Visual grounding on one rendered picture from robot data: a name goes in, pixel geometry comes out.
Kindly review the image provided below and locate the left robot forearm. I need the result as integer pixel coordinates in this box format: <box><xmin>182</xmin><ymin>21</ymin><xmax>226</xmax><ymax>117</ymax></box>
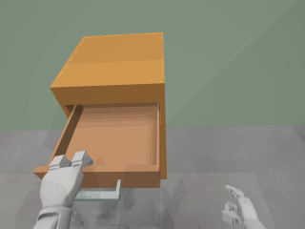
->
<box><xmin>33</xmin><ymin>206</ymin><xmax>72</xmax><ymax>229</ymax></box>

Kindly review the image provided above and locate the drawer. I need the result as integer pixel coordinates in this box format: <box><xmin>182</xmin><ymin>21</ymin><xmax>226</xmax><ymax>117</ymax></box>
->
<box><xmin>33</xmin><ymin>102</ymin><xmax>161</xmax><ymax>188</ymax></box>

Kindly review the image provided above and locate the handle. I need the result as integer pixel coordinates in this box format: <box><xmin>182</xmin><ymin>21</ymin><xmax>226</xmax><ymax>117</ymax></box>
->
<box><xmin>74</xmin><ymin>179</ymin><xmax>122</xmax><ymax>201</ymax></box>

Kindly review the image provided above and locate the robot right hand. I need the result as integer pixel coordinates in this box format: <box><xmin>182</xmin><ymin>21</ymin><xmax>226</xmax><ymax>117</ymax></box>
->
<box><xmin>222</xmin><ymin>185</ymin><xmax>259</xmax><ymax>229</ymax></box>

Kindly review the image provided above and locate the cabinet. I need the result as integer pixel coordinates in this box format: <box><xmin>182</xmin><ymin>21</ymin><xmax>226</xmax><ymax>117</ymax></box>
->
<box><xmin>50</xmin><ymin>32</ymin><xmax>167</xmax><ymax>179</ymax></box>

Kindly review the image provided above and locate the robot left hand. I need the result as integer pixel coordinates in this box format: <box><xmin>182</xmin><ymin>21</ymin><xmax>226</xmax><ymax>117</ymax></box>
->
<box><xmin>40</xmin><ymin>151</ymin><xmax>93</xmax><ymax>227</ymax></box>

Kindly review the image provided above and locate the right robot forearm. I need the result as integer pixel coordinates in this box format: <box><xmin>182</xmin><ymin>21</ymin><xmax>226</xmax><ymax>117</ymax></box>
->
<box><xmin>242</xmin><ymin>219</ymin><xmax>266</xmax><ymax>229</ymax></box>

